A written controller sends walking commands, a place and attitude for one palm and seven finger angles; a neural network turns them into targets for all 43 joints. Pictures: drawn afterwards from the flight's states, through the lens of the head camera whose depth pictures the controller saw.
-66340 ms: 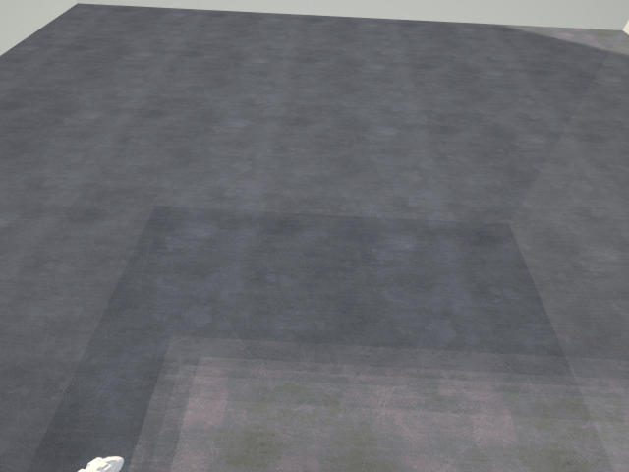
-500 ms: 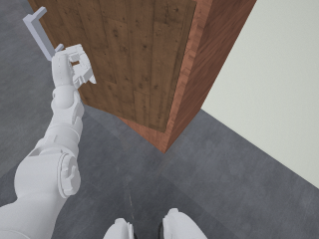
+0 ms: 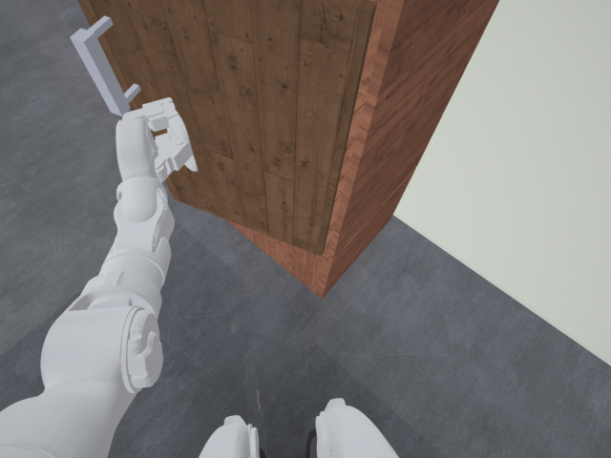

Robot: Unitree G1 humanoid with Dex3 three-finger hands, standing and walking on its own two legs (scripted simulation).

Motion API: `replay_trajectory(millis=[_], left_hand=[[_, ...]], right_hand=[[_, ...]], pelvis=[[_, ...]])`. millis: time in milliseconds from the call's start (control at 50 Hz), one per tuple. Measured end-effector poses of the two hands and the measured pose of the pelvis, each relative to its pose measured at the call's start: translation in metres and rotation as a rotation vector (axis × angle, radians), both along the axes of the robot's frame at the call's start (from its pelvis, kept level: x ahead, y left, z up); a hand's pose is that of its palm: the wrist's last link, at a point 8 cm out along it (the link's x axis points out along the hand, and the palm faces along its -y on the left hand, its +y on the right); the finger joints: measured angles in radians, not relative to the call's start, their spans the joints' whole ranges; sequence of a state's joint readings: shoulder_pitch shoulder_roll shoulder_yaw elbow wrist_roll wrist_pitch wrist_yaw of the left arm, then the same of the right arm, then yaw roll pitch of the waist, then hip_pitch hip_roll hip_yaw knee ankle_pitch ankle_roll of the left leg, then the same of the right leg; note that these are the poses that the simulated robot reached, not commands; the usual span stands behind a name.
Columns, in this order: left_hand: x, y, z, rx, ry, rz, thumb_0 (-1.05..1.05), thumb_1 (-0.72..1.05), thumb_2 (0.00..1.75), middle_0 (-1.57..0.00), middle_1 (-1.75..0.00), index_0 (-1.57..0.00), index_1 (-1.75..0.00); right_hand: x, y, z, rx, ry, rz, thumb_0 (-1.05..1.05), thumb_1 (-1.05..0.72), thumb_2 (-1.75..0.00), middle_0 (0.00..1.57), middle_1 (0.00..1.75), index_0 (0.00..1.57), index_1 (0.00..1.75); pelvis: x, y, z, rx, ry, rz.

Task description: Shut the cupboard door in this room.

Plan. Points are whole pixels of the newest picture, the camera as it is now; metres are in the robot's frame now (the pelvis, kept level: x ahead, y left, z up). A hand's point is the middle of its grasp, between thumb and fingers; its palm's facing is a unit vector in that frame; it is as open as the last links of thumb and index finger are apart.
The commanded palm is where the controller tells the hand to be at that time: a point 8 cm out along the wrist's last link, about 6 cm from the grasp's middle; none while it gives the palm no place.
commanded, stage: draw the hand back to the body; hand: left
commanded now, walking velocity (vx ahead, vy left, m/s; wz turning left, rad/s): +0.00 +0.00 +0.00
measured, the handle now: (112, 68) +0.68 +0.23 +0.07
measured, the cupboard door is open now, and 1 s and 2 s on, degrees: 18 18 18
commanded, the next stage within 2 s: step back with the hand held close in 1.48 s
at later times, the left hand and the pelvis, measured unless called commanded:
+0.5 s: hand (75, 227) +0.35 +0.18 +0.15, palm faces +0.11 -0.98 -0.14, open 3.1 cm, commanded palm +0.31 +0.24 +0.16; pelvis +0.02 +0.01 +0.06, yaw +0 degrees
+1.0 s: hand out of the picture +0.24 +0.28 +0.22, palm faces +0.41 -0.84 -0.36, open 5.3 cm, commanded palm +0.18 +0.32 +0.24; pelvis +0.03 +0.02 +0.08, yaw +2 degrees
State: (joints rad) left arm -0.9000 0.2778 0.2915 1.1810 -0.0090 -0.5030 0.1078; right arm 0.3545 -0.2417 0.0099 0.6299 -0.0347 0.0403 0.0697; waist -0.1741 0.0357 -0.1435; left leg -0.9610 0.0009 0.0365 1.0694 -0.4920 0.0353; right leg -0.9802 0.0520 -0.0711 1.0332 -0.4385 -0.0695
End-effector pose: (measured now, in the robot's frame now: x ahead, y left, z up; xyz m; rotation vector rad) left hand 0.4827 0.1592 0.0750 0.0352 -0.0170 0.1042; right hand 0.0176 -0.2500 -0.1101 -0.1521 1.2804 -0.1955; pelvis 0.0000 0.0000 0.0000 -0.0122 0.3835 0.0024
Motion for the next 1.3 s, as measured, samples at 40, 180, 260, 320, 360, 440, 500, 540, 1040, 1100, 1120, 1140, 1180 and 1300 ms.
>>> replay_trajectory(millis=[40, 180, 260, 320, 360, 440, 500, 540, 1040, 1100, 1120, 1140, 1180, 1300], left_hand=[[-0.007, 0.007, 0.003, 0.004, 0.001, 0.003, 0.02, 0.89, 0.9, -1.3, -1.5, -1.3, -1.5], [-0.051, 0.039, 0.022, 0.004, 0.004, 0.021, 0.02, 0.89, 0.9, -1.3, -1.5, -1.3, -1.5], [-0.077, 0.05, 0.04, 0.001, -0.032, 0.006, 0.02, 0.9, 0.9, -1.3, -1.5, -1.3, -1.5], [-0.096, 0.056, 0.051, 0.0, -0.044, -0.012, 0.02, 0.9, 0.9, -1.3, -1.5, -1.3, -1.5], [-0.109, 0.06, 0.057, -0.003, -0.042, -0.018, 0.02, 0.9, 0.9, -1.3, -1.5, -1.3, -1.5], [-0.135, 0.07, 0.067, 0.021, -0.033, -0.018, 0.02, 0.89, 0.9, -1.26, -1.46, -1.26, -1.46], [-0.156, 0.076, 0.078, 0.106, -0.006, 0.002, 0.02, 0.89, 0.9, -1.22, -1.41, -1.22, -1.41], [-0.169, 0.082, 0.085, 0.143, 0.008, 0.025, 0.02, 0.89, 0.9, -1.18, -1.36, -1.18, -1.37], [-0.298, 0.161, 0.166, 0.386, -0.04, 0.344, 0.02, 0.89, 0.9, -0.52, -0.65, -0.52, -0.65], [-0.312, 0.166, 0.178, 0.427, -0.063, 0.37, 0.02, 0.89, 0.9, -0.44, -0.56, -0.44, -0.56], [-0.317, 0.168, 0.181, 0.441, -0.068, 0.379, 0.02, 0.89, 0.9, -0.41, -0.53, -0.41, -0.53], [-0.322, 0.17, 0.184, 0.454, -0.073, 0.388, 0.02, 0.89, 0.9, -0.39, -0.5, -0.39, -0.5], [-0.329, 0.172, 0.186, 0.466, -0.079, 0.406, 0.02, 0.89, 0.9, -0.34, -0.45, -0.34, -0.45], [-0.332, 0.168, 0.177, 0.427, -0.075, 0.423, 0.01, 0.89, 0.9, -0.25, -0.35, -0.25, -0.35]], right_hand=[[-0.006, 0.002, 0.003, 0.012, 0.013, -0.019, 0.0, -0.91, -0.89, 0.2, 0.3, 0.2, 0.3], [-0.002, 0.006, 0.023, 0.027, -0.008, -0.04, 0.01, -0.91, -0.89, 0.2, 0.3, 0.2, 0.3], [0.023, 0.002, 0.036, 0.006, -0.085, -0.015, 0.01, -0.91, -0.89, 0.2, 0.3, 0.2, 0.3], [0.052, -0.001, 0.045, -0.013, -0.174, 0.013, 0.01, -0.91, -0.9, 0.2, 0.3, 0.2, 0.3], [0.074, -0.001, 0.053, -0.022, -0.243, 0.032, 0.01, -0.91, -0.9, 0.2, 0.3, 0.2, 0.3], [0.12, 0.005, 0.071, -0.027, -0.387, 0.071, 0.01, -0.91, -0.9, 0.2, 0.3, 0.2, 0.3], [0.152, 0.015, 0.088, -0.025, -0.467, 0.083, 0.01, -0.91, -0.9, 0.2, 0.3, 0.2, 0.3], [0.17, 0.024, 0.099, -0.019, -0.513, 0.102, 0.01, -0.91, -0.9, 0.2, 0.3, 0.2, 0.3], [0.186, 0.069, 0.105, 0.059, -0.54, 0.228, 0.01, -0.9, -0.9, 0.2, 0.3, 0.21, 0.3], [0.182, 0.063, 0.105, 0.049, -0.543, 0.216, 0.01, -0.9, -0.9, 0.2, 0.3, 0.21, 0.3], [0.181, 0.061, 0.105, 0.046, -0.546, 0.212, 0.01, -0.9, -0.9, 0.2, 0.3, 0.21, 0.3], [0.181, 0.059, 0.105, 0.042, -0.549, 0.209, 0.01, -0.9, -0.9, 0.2, 0.3, 0.2, 0.3], [0.181, 0.056, 0.106, 0.035, -0.556, 0.206, 0.01, -0.91, -0.9, 0.2, 0.3, 0.2, 0.3], [0.181, 0.05, 0.108, 0.017, -0.577, 0.214, 0.01, -0.91, -0.9, 0.2, 0.3, 0.2, 0.3]], pelvis=[[0.002, 0.0, 0.004, 0.003, -0.014, -0.01], [0.012, 0.001, 0.028, 0.003, -0.097, -0.02], [0.016, 0.002, 0.038, -0.001, -0.146, -0.008], [0.018, 0.004, 0.043, -0.003, -0.181, -0.001], [0.018, 0.006, 0.046, -0.002, -0.202, 0.002], [0.019, 0.009, 0.052, 0.001, -0.246, 0.004], [0.021, 0.011, 0.059, 0.005, -0.29, 0.005], [0.022, 0.012, 0.064, 0.005, -0.317, 0.009], [0.032, 0.024, 0.082, 0.005, -0.441, 0.033], [0.031, 0.023, 0.082, 0.004, -0.442, 0.032], [0.031, 0.023, 0.082, 0.004, -0.443, 0.031], [0.03, 0.023, 0.082, 0.004, -0.443, 0.031], [0.028, 0.022, 0.082, 0.004, -0.445, 0.032], [0.022, 0.02, 0.081, 0.009, -0.448, 0.036]])
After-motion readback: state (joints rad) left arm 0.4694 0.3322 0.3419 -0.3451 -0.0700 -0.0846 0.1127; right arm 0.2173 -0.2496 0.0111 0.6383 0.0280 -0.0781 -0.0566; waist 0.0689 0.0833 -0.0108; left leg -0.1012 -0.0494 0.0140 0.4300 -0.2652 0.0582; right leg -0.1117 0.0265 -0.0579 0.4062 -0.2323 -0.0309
